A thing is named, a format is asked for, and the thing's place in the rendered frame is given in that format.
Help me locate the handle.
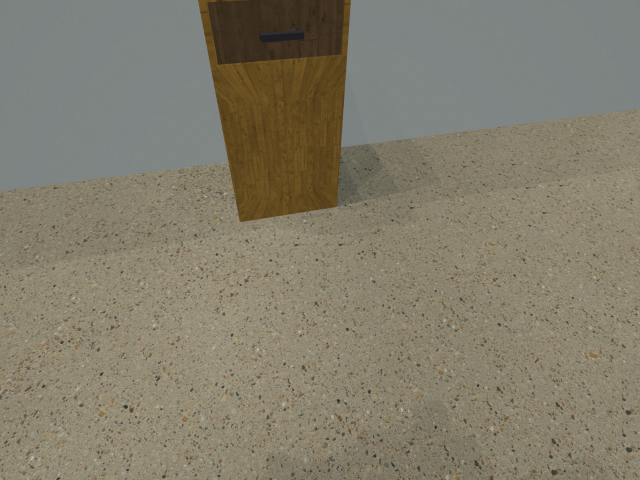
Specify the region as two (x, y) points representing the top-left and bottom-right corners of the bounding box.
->
(259, 28), (304, 42)

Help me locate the cabinet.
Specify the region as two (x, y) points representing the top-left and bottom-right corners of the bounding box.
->
(198, 0), (351, 222)

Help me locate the drawer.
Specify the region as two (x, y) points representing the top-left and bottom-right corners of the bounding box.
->
(207, 0), (343, 65)

